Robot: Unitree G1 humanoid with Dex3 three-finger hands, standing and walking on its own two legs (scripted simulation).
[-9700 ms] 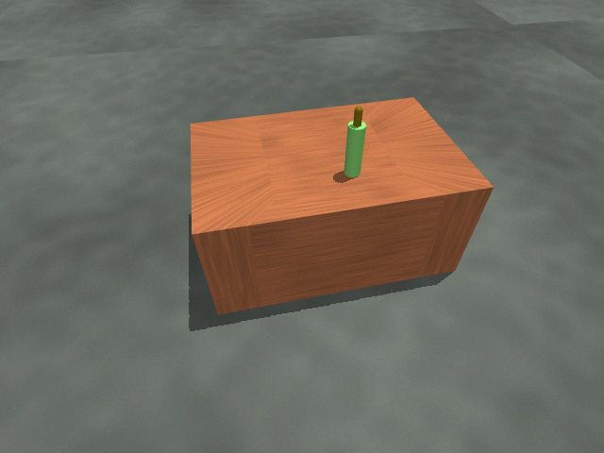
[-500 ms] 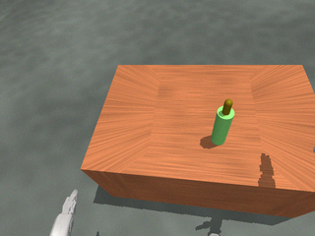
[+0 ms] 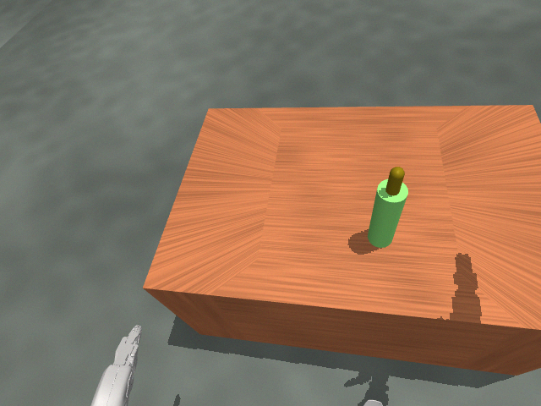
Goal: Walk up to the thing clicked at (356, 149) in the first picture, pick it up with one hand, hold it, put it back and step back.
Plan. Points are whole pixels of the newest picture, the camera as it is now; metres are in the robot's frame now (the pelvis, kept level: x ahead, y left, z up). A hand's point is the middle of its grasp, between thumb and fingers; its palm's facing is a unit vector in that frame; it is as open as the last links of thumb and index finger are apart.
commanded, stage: go down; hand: right
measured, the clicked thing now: (387, 208) +0.54 -0.14 -0.15
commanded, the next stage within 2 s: approach in 0.02 s
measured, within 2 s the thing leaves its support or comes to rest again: neither
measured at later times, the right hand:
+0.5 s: hand (509, 202) +0.46 -0.30 -0.01, palm faces +0.09 +1.00 +0.04, open 17.7 cm
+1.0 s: hand (420, 241) +0.50 -0.22 -0.21, palm faces +0.12 +0.99 +0.05, open 17.7 cm
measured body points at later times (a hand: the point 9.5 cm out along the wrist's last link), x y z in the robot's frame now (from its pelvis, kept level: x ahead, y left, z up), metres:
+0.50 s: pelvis -0.02 -0.01 -0.04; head +0.12 -0.07 +0.38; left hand +0.15 +0.25 -0.04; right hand +0.45 -0.35 -0.01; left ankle -0.03 +0.14 -0.69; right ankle +0.04 -0.11 -0.69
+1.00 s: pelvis -0.04 +0.00 -0.15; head +0.18 -0.09 +0.23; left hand +0.12 +0.27 -0.05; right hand +0.49 -0.27 -0.21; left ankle -0.03 +0.14 -0.69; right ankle +0.04 -0.11 -0.69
